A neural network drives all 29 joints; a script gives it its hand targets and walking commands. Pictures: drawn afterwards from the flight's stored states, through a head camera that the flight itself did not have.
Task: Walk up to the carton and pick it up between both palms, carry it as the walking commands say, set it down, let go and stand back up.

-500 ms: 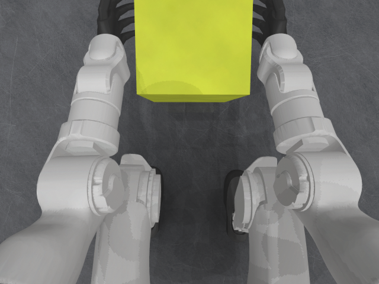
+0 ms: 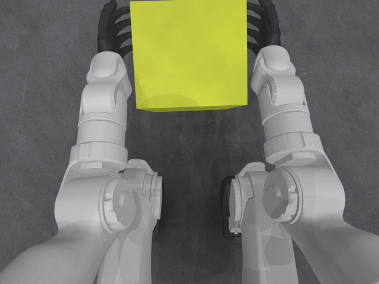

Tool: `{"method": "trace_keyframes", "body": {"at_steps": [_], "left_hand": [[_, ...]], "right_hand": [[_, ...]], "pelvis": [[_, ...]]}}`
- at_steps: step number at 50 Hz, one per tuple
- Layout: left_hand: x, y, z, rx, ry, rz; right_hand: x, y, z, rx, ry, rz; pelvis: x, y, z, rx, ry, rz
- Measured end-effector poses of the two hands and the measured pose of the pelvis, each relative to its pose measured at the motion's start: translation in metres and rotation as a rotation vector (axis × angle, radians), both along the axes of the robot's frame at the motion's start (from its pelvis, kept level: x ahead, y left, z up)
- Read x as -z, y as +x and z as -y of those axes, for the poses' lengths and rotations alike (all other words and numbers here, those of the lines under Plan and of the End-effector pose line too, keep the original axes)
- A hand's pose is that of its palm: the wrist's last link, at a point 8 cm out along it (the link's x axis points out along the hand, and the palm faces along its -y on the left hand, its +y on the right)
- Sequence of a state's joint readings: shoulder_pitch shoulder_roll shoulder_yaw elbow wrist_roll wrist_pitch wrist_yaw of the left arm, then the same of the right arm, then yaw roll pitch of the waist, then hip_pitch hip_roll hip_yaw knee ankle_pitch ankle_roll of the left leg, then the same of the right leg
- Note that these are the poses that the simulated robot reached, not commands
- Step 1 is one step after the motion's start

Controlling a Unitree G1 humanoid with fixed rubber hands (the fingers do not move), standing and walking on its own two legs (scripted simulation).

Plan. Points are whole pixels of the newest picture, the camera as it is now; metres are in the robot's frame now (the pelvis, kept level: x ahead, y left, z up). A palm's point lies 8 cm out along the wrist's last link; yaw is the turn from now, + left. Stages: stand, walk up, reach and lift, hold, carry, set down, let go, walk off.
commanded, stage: reach and lift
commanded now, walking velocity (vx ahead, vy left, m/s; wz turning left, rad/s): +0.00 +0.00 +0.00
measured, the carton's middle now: (189, 69) +0.51 +0.02 -0.18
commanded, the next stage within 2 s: none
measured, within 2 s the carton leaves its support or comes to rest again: neither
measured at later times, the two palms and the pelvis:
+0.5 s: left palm (95, 46) +0.49 +0.15 -0.02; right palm (289, 41) +0.51 -0.12 -0.02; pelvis +0.00 +0.00 +0.05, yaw +1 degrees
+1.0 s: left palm (69, 34) +0.47 +0.15 +0.05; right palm (322, 28) +0.49 -0.12 +0.05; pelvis +0.01 +0.00 +0.10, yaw +0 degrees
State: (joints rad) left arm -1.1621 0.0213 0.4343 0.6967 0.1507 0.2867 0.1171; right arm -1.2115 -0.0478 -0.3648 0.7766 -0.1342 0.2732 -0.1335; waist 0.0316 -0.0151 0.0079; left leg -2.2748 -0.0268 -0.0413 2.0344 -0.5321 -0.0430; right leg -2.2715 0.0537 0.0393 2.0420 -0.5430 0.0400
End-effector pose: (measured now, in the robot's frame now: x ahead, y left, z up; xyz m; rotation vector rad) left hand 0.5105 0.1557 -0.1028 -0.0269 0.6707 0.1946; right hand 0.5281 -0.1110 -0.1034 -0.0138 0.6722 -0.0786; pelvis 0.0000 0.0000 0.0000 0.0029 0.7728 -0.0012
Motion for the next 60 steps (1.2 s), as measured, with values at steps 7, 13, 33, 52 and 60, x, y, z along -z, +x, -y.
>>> {"method": "trace_keyframes", "body": {"at_steps": [7,13,33,52,60], "left_hand": [[-0.023,-0.006,0.001,-0.004,-0.004,0.003],[-0.044,-0.012,0.002,-0.004,-0.005,-0.003],[-0.106,-0.025,0.006,-0.005,-0.004,0.003],[-0.163,-0.037,0.007,-0.009,-0.013,0.006],[-0.186,-0.043,0.008,-0.011,-0.017,0.007]], "right_hand": [[-0.023,-0.006,0.001,0.006,0.001,0.002],[-0.044,-0.013,0.002,0.009,-0.001,-0.004],[-0.105,-0.028,0.006,0.018,0.003,0.001],[-0.163,-0.040,0.007,0.025,0.004,0.003],[-0.187,-0.046,0.007,0.026,0.003,0.005]], "pelvis": [[-0.013,0.000,-0.001,0.000,-0.001,-0.006],[-0.025,-0.001,-0.001,-0.002,0.000,-0.003],[-0.065,0.000,0.002,-0.004,0.007,0.027],[-0.109,0.007,0.002,-0.005,0.004,0.067],[-0.128,0.012,0.001,-0.005,0.002,0.089]]}}
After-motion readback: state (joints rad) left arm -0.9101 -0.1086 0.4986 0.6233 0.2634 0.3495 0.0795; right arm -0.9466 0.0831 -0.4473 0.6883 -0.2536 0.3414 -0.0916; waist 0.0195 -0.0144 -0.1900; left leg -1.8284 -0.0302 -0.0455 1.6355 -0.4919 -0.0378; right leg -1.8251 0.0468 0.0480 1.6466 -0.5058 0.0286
